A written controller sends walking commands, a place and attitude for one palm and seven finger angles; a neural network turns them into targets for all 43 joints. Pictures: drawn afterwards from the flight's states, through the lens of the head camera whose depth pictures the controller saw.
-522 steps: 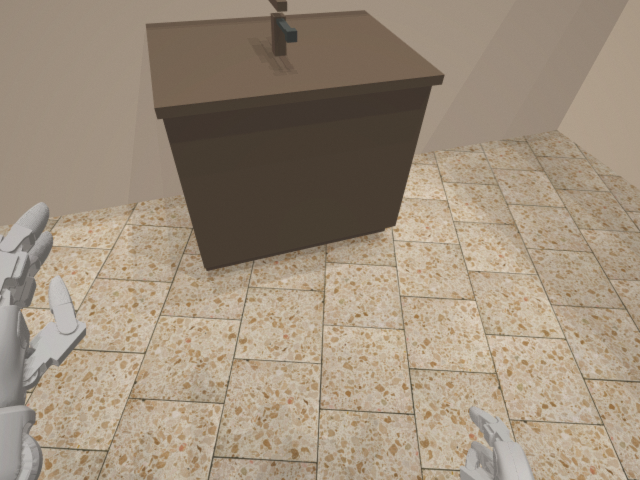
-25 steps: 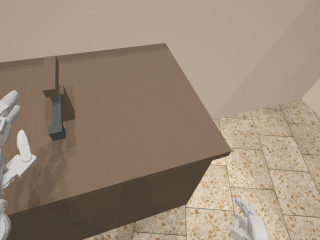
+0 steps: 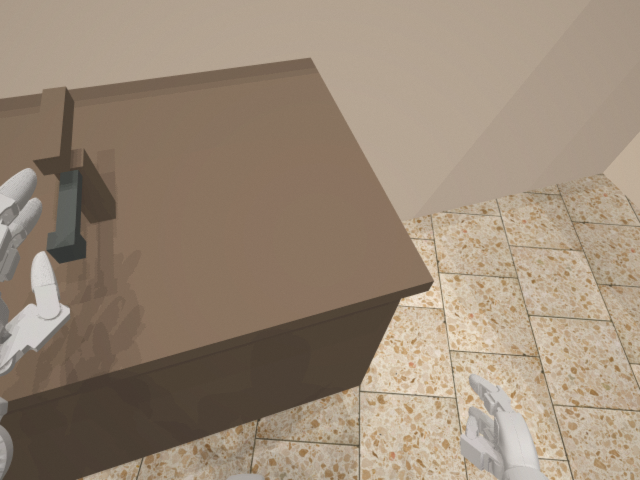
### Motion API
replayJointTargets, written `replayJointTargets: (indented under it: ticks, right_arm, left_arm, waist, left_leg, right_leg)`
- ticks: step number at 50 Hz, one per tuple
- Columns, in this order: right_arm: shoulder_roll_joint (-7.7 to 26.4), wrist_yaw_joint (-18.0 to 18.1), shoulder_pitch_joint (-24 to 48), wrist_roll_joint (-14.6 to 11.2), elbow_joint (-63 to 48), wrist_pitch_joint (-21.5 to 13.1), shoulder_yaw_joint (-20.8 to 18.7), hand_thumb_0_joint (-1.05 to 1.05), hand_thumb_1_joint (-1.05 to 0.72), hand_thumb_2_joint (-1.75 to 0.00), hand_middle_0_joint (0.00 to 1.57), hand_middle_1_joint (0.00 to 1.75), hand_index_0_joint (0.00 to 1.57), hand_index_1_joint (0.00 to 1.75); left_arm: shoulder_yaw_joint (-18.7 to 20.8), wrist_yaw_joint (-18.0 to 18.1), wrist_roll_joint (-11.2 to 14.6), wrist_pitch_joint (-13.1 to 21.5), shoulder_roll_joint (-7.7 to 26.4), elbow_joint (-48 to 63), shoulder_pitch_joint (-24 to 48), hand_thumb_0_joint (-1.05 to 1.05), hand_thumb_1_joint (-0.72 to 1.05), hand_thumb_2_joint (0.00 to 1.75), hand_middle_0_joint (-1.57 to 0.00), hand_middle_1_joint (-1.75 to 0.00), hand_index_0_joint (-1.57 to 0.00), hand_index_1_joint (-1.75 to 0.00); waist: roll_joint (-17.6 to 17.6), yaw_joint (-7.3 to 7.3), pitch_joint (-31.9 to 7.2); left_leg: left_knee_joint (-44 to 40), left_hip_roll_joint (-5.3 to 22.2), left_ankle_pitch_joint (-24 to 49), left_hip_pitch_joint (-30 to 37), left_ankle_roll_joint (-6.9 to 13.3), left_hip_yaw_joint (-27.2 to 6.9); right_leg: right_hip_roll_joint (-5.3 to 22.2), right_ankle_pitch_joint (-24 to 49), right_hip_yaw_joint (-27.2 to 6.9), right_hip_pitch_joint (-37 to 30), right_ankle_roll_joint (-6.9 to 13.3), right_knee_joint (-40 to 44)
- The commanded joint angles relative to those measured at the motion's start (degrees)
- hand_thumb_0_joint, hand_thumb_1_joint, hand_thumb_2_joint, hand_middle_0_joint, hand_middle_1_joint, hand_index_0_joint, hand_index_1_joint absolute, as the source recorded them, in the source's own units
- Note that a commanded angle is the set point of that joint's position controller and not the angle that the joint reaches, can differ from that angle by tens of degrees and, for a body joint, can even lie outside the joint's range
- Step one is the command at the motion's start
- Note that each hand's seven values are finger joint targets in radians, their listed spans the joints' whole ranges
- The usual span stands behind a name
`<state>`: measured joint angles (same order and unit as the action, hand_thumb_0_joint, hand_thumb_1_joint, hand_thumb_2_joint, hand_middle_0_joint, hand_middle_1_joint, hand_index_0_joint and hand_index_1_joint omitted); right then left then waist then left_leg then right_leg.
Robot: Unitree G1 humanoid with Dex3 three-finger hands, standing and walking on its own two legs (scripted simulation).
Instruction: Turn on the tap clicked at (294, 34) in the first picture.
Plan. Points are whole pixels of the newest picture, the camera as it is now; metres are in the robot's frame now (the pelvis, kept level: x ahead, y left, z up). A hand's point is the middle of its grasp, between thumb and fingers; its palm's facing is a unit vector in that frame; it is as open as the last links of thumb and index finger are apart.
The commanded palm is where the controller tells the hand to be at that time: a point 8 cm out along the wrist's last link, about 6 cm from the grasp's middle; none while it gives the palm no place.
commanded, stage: shuffle to correct the standing spot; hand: left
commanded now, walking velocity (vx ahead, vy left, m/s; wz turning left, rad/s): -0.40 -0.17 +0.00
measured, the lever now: (67, 245) +0.33 +0.32 +0.09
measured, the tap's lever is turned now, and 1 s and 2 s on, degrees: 0 0 0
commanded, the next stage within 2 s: come to a stop and stand still in 0.80 s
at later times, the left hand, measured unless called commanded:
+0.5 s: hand (44, 376) +0.17 +0.23 +0.16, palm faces +0.34 -0.82 -0.47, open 7.4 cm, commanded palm +0.12 +0.27 +0.18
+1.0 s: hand (95, 360) +0.19 +0.20 +0.16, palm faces +0.31 -0.85 -0.42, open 7.4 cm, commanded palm +0.13 +0.24 +0.18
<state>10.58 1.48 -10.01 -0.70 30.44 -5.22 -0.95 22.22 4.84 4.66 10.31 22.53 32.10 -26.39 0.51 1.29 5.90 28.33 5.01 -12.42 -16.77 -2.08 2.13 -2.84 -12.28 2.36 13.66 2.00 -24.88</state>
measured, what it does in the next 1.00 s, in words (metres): stands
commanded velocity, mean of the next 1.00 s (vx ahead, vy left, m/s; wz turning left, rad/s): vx -0.12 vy -0.15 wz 0.00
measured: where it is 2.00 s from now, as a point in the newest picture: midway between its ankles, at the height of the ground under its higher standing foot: outside the picture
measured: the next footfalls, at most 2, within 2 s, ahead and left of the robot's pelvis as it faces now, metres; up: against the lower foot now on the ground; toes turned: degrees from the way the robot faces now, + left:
none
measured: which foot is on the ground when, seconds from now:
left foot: down 0.00-1.00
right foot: down 0.00-1.00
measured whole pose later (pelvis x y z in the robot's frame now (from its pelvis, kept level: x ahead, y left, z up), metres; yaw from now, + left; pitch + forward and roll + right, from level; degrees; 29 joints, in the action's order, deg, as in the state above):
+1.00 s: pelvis -0.03 -0.04 -0.01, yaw +0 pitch +0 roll -1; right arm 10.3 1.1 -12.6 -1.0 33.0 -5.3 -1.2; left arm 23.9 5.5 4.9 10.4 24.3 35.9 -30.2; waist 2.7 -0.7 5.5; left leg 36.3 4.8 -17.2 -19.0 -2.7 0.4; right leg -1.0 -18.4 3.6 16.2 1.2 -34.6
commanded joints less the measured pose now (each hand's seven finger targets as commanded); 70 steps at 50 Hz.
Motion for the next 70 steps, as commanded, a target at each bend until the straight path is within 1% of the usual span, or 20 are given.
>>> replayJointTargets:
  ticks: [1,8,13,17,21,24,26,29,31,32,34,36,39,42,43,45,49,55,61,70]
  right_arm:
    - [7.6,0.8,1.4,0.5,-8.5,-3.4,-3.9,0.00,-0.90,-0.90,0.20,0.30,0.20,0.30]
    - [6.6,1.4,0.7,0.6,-6.5,-4.0,-4.6,0.00,-0.90,-0.90,0.20,0.30,0.20,0.30]
    - [7.1,2.0,2.2,0.8,-6.4,-4.9,-4.2,0.00,-0.90,-0.90,0.20,0.30,0.20,0.30]
    - [8.0,2.0,2.2,0.5,-7.4,-4.6,-4.0,0.00,-0.90,-0.90,0.20,0.30,0.20,0.30]
    - [8.7,1.6,0.4,0.3,-7.5,-4.6,-4.3,0.00,-0.90,-0.90,0.20,0.30,0.20,0.30]
    - [7.7,1.4,-1.2,0.3,-6.4,-4.7,-3.8,0.00,-0.90,-0.90,0.20,0.30,0.20,0.30]
    - [7.4,1.3,-1.1,0.5,-5.5,-5.4,-3.4,0.00,-0.90,-0.90,0.20,0.30,0.20,0.30]
    - [7.7,1.6,0.1,0.4,-5.2,-5.6,-2.6,0.00,-0.90,-0.90,0.20,0.30,0.20,0.30]
    - [8.4,1.7,0.5,0.7,-5.7,-5.4,-2.9,0.00,-0.90,-0.90,0.20,0.30,0.20,0.30]
    - [8.0,1.3,0.9,1.2,-5.4,-5.0,-3.2,0.00,-0.90,-0.90,0.20,0.30,0.20,0.30]
    - [7.5,0.6,1.1,1.3,-5.7,-4.1,-3.1,0.00,-0.90,-0.90,0.20,0.30,0.20,0.30]
    - [8.1,-0.7,-0.4,0.8,-6.4,-4.0,-4.0,0.00,-0.90,-0.90,0.20,0.30,0.20,0.30]
    - [8.3,-1.9,-1.5,0.1,-7.4,-4.2,-3.9,0.00,-0.90,-0.90,0.20,0.30,0.20,0.30]
    - [7.0,-2.0,-1.4,-0.7,-7.1,-4.6,-4.0,0.00,-0.90,-0.90,0.20,0.30,0.20,0.30]
    - [7.2,-1.6,-0.9,-1.6,-7.4,-4.7,-4.7,0.00,-0.90,-0.90,0.20,0.30,0.20,0.30]
    - [6.9,-0.6,-0.6,-0.8,-6.7,-4.1,-4.0,0.00,-0.90,-0.90,0.20,0.30,0.20,0.30]
    - [7.0,0.7,2.2,0.0,-6.5,-3.2,-2.0,0.00,-0.90,-0.90,0.20,0.30,0.20,0.30]
    - [7.1,0.7,1.1,-1.4,-5.9,-4.1,-2.8,0.00,-0.90,-0.90,0.20,0.30,0.20,0.30]
    - [7.7,0.6,2.5,-1.2,-5.9,-2.6,-2.5,0.00,-0.90,-0.90,0.20,0.30,0.20,0.30]
    - [7.6,0.7,3.0,-1.2,-6.2,-2.5,-2.0,0.00,-0.90,-0.90,0.20,0.30,0.20,0.30]
  left_arm:
    - [7.8,0.1,0.3,5.2,10.6,12.9,0.7,0.00,0.90,0.90,-0.20,-0.30,-0.20,-0.30]
    - [11.5,0.9,-0.1,8.2,12.8,12.5,-3.2,0.00,0.90,0.90,-0.20,-0.30,-0.20,-0.30]
    - [12.9,0.8,0.3,9.5,13.7,13.4,-6.0,0.00,0.90,0.90,-0.20,-0.30,-0.20,-0.30]
    - [12.4,0.4,0.8,7.6,12.5,12.3,-5.2,0.00,0.90,0.90,-0.20,-0.30,-0.20,-0.30]
    - [10.0,0.2,0.4,5.5,11.2,12.2,-1.6,0.00,0.90,0.90,-0.20,-0.30,-0.20,-0.30]
    - [6.9,0.9,0.6,3.8,10.3,13.2,1.8,0.00,0.90,0.90,-0.20,-0.30,-0.20,-0.30]
    - [6.0,1.6,0.3,3.2,10.2,13.8,3.5,0.00,0.90,0.90,-0.20,-0.30,-0.20,-0.30]
    - [5.3,2.1,0.3,3.0,9.5,14.0,3.8,0.00,0.90,0.90,-0.20,-0.30,-0.20,-0.30]
    - [5.8,1.8,-0.3,3.7,9.7,13.9,4.2,0.00,0.90,0.90,-0.20,-0.30,-0.20,-0.30]
    - [6.4,1.3,-1.0,3.8,10.4,13.8,5.5,0.00,0.90,0.90,-0.20,-0.30,-0.20,-0.30]
    - [5.4,0.9,-1.2,3.5,8.7,13.3,6.1,0.00,0.90,0.90,-0.20,-0.30,-0.20,-0.30]
    - [6.1,0.8,-1.3,3.6,8.8,14.0,4.9,0.00,0.90,0.90,-0.20,-0.30,-0.20,-0.30]
    - [6.4,0.4,-1.0,3.7,9.0,14.7,2.2,0.00,0.90,0.90,-0.20,-0.30,-0.20,-0.30]
    - [8.0,0.6,-0.6,3.6,11.2,14.4,5.0,0.00,0.90,0.90,-0.20,-0.30,-0.20,-0.30]
    - [7.9,0.9,0.0,2.4,11.1,13.7,1.8,0.00,0.90,0.90,-0.20,-0.30,-0.20,-0.30]
    - [8.6,1.4,0.8,2.5,11.2,13.2,-2.8,0.00,0.90,0.90,-0.20,-0.30,-0.20,-0.30]
    - [9.5,2.5,0.1,3.7,11.4,14.8,-2.9,0.00,0.90,0.90,-0.20,-0.30,-0.20,-0.30]
    - [6.9,4.5,-0.8,3.0,9.7,12.1,-0.2,0.00,0.90,0.90,-0.20,-0.30,-0.20,-0.30]
    - [7.4,4.9,-1.3,3.0,9.5,10.4,-3.1,0.00,0.90,0.90,-0.20,-0.30,-0.20,-0.30]
    - [4.5,4.3,-1.7,2.4,7.6,9.3,2.9,0.00,0.90,0.90,-0.20,-0.30,-0.20,-0.30]
  waist:
    - [-3.0,-0.44,-13.3]
    - [2.1,-1.09,-16.9]
    - [-2.9,-0.66,-15.7]
    - [-8.3,-0.17,-12.6]
    - [-3.8,-0.46,-10.4]
    - [5.7,-1.44,-9.3]
    - [6.2,-1.53,-9.3]
    - [-3.1,-1.88,-8.3]
    - [-14.5,-1.51,-6.9]
    - [-15.2,-1.33,-6.5]
    - [-14.7,-1.48,-3.4]
    - [-14.1,-0.68,-6.6]
    - [-10.4,-1.08,-10.6]
    - [3.7,-2.19,-12.6]
    - [9.2,-2.00,-12.7]
    - [5.1,-2.02,-10.7]
    - [-14.1,-1.59,-10.6]
    - [2.8,-1.92,-12.6]
    - [-3.0,-1.42,-11.9]
    - [-4.6,-1.50,-8.7]
  left_leg:
    - [0.6,3.6,16.3,6.9,2.8,-0.9]
    - [7.1,-1.3,7.4,5.7,1.9,2.0]
    - [-0.5,3.4,5.5,6.1,3.8,-2.6]
    - [-5.8,8.7,-13.4,-9.7,6.0,-7.0]
    - [0.2,4.6,-19.0,-8.8,4.3,-3.9]
    - [13.8,-2.3,-14.8,0.5,2.4,0.9]
    - [15.8,-3.1,-11.0,4.1,2.3,1.8]
    - [-1.8,2.0,-8.7,5.1,4.3,-5.2]
    - [-11.8,15.5,-5.6,1.2,9.4,-21.9]
    - [-15.0,17.6,-11.8,-3.6,10.7,-22.3]
    - [-14.6,15.6,-13.8,-7.2,10.9,-19.0]
    - [-7.2,12.6,-4.1,-2.2,8.1,-11.4]
    - [3.2,8.0,1.2,0.6,5.1,-7.9]
    - [14.5,-0.2,-5.9,-3.3,2.1,0.0]
    - [17.6,-3.0,-6.8,-2.7,1.3,0.3]
    - [10.5,-1.6,-4.8,0.8,1.9,0.3]
    - [-3.2,6.8,9.1,4.5,6.3,-10.5]
    - [7.9,-2.9,4.5,1.0,2.4,-1.4]
    - [0.8,2.1,13.4,4.8,4.5,-5.0]
    - [-3.8,1.7,2.2,2.9,4.8,-6.6]
  right_leg:
    - [6.3,18.3,-3.0,-0.5,-1.7,2.4]
    - [12.1,27.4,-7.1,0.7,0.2,3.6]
    - [8.3,8.1,-4.8,4.8,-1.8,1.8]
    - [5.2,-6.8,-4.4,-2.2,-2.9,-4.9]
    - [6.2,-13.7,-7.2,2.8,-0.6,0.1]
    - [12.4,-23.7,-14.8,13.7,3.7,11.0]
    - [14.8,-21.8,-14.9,15.0,5.9,11.1]
    - [8.2,-13.2,-6.8,12.2,2.4,-0.9]
    - [2.1,-11.6,-2.5,11.5,-2.0,-17.6]
    - [2.9,-13.0,-4.4,8.5,-2.1,-24.5]
    - [3.1,-11.5,-4.2,7.6,-2.0,-25.6]
    - [3.7,-11.5,-2.4,4.1,-1.4,-12.9]
    - [2.4,-1.3,0.9,-2.9,-0.7,3.6]
    - [10.5,12.1,-3.7,-4.8,3.4,2.6]
    - [13.7,13.7,-11.4,-2.7,6.4,2.7]
    - [14.9,8.9,-10.5,2.4,7.2,0.8]
    - [4.6,2.1,-1.4,2.0,-1.5,-5.2]
    - [14.6,23.7,-10.3,-8.2,3.3,1.7]
    - [8.9,13.7,-3.4,-5.8,-0.6,-0.5]
    - [7.2,5.3,-2.9,-4.6,-0.6,2.0]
